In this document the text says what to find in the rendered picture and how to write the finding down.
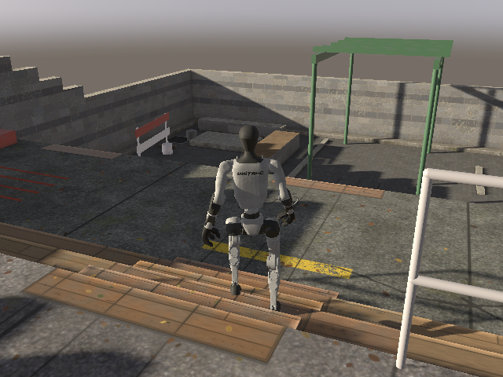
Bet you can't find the left robot forearm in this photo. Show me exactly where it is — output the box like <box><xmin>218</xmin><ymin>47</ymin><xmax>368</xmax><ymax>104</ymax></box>
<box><xmin>204</xmin><ymin>193</ymin><xmax>221</xmax><ymax>229</ymax></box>

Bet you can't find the left robot hand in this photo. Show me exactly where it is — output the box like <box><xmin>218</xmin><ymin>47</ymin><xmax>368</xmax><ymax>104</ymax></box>
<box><xmin>202</xmin><ymin>227</ymin><xmax>220</xmax><ymax>247</ymax></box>

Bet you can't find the robot left upper arm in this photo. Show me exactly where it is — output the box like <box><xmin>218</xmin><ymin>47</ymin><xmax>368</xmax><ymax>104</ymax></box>
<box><xmin>213</xmin><ymin>159</ymin><xmax>233</xmax><ymax>205</ymax></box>

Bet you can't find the right robot shin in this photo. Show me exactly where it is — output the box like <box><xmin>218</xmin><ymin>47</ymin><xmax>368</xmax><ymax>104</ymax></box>
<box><xmin>268</xmin><ymin>256</ymin><xmax>281</xmax><ymax>310</ymax></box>

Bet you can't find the robot right thigh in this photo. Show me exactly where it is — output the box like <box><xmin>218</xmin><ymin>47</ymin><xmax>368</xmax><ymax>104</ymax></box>
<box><xmin>263</xmin><ymin>218</ymin><xmax>281</xmax><ymax>270</ymax></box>

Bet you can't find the right robot hand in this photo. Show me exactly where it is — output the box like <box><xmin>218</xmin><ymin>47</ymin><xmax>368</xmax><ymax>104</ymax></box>
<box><xmin>276</xmin><ymin>211</ymin><xmax>295</xmax><ymax>226</ymax></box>

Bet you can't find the robot right upper arm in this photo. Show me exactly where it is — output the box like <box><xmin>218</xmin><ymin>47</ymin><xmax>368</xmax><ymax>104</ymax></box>
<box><xmin>266</xmin><ymin>159</ymin><xmax>290</xmax><ymax>201</ymax></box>

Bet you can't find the right robot forearm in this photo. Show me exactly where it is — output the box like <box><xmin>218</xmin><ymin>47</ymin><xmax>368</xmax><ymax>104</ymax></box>
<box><xmin>281</xmin><ymin>189</ymin><xmax>295</xmax><ymax>214</ymax></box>

